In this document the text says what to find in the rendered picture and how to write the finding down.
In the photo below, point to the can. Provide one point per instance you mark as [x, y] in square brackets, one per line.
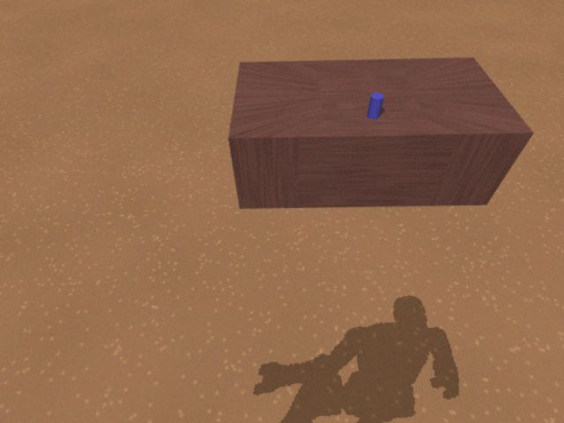
[375, 105]

